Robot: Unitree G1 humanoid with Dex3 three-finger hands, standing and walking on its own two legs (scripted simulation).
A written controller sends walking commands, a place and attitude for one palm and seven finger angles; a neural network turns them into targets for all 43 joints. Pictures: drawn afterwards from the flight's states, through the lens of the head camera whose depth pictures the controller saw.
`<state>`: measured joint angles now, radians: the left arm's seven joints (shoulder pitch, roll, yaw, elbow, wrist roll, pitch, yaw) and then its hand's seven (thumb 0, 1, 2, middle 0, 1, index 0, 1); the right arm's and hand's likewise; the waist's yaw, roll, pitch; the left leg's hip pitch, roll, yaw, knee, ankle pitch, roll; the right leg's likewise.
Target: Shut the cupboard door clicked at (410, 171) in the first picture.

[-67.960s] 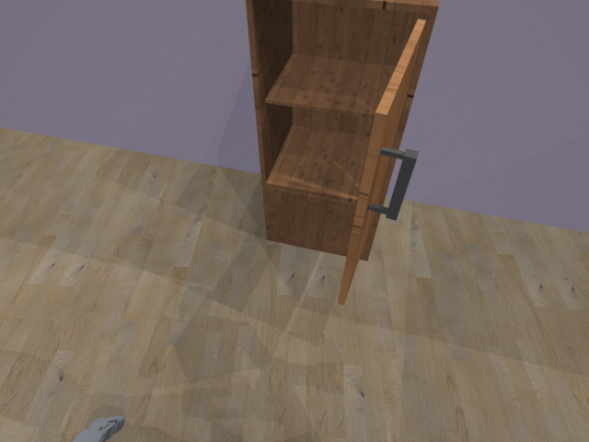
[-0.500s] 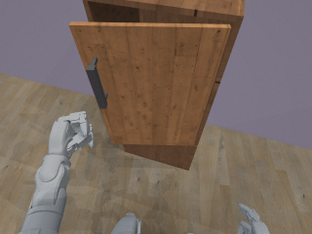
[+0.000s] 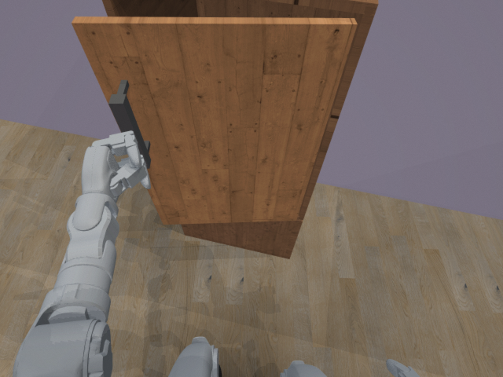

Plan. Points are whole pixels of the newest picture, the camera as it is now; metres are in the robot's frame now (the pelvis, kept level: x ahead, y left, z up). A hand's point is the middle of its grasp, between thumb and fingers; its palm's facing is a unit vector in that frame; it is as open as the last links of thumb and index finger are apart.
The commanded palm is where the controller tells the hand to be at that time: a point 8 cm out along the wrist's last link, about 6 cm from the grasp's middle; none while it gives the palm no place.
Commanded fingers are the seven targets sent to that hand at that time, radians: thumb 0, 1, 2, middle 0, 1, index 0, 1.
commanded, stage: bring the fist close to the handle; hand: left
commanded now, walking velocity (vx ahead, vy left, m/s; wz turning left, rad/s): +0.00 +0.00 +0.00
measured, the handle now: (134, 127) +0.52 +0.21 +0.07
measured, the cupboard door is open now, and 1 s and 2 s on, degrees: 16 8 0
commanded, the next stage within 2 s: push the door shut along its arc in 0.30 s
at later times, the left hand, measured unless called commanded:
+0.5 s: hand (137, 169) +0.42 +0.19 +0.08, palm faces +0.05 -1.00 -0.02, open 3.1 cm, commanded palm +0.41 +0.23 +0.08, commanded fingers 0.00 0.90 0.90 -1.30 -1.50 -1.30 -1.50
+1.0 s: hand (144, 139) +0.49 +0.19 +0.08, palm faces -0.08 -1.00 +0.00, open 3.4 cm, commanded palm +0.48 +0.22 +0.08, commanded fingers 0.00 0.90 0.90 -1.30 -1.50 -1.30 -1.50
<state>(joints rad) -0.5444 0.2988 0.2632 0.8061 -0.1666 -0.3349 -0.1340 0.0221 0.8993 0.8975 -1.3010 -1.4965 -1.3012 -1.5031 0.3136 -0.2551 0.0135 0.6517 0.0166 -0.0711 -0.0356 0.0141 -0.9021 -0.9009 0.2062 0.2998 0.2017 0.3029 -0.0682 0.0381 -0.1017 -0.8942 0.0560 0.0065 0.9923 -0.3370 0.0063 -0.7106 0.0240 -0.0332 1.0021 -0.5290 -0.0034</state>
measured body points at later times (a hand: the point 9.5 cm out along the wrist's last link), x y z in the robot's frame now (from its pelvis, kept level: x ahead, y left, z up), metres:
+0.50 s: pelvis +0.00 +0.00 +0.00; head +0.07 +0.01 +0.45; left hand +0.41 +0.24 +0.08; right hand +0.10 -0.26 -0.11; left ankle +0.08 +0.12 -0.67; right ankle -0.02 -0.12 -0.67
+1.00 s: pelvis +0.00 +0.01 -0.02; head +0.11 +0.03 +0.42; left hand +0.49 +0.24 +0.08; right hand +0.02 -0.26 -0.13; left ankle +0.08 +0.12 -0.67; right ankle -0.02 -0.12 -0.67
